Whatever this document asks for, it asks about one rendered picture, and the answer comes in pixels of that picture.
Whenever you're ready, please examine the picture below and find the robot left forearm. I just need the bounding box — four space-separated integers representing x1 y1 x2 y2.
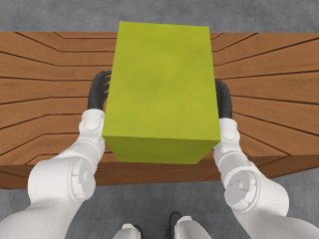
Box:
28 109 105 199

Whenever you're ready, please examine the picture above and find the left robot hand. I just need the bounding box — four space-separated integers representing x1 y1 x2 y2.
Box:
87 70 112 111

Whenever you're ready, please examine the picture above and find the robot left shin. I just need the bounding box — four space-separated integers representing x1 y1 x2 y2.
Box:
122 223 136 230

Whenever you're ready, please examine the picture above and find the pedestal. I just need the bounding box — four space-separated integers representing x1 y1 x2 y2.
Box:
0 32 319 190

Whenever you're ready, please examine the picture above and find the robot right forearm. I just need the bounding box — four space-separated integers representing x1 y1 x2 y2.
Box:
213 118 265 189

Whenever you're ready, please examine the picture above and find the right robot hand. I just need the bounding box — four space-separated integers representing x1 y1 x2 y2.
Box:
214 79 232 119

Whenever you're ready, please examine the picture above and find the left robot thigh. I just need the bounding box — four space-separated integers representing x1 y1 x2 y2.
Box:
113 228 141 239

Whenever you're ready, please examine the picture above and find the robot left upper arm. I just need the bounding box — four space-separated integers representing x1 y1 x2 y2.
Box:
0 155 96 239

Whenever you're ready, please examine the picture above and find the robot right upper arm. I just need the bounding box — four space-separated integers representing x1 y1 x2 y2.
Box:
224 170 319 239

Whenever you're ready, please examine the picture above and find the carton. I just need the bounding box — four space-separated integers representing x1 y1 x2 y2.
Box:
102 21 221 164

